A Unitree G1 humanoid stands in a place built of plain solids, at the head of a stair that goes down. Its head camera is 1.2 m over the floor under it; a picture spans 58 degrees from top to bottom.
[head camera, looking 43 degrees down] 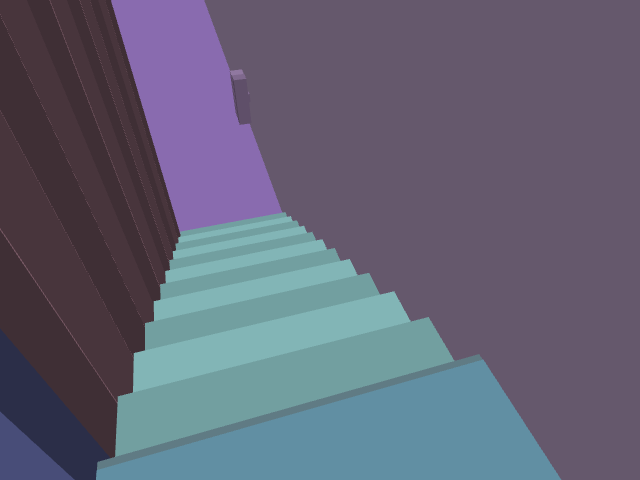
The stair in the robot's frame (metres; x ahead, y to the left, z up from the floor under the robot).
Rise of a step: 0.17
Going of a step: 0.28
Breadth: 1.15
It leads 17 degrees to the left of straight ahead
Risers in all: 12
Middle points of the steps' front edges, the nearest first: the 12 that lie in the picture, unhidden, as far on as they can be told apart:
0.60 0.05 0.00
0.87 0.13 -0.17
1.14 0.21 -0.34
1.41 0.29 -0.51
1.69 0.37 -0.68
1.96 0.45 -0.85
2.23 0.53 -1.02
2.50 0.61 -1.19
2.78 0.69 -1.36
3.05 0.78 -1.53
3.32 0.86 -1.70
3.59 0.94 -1.87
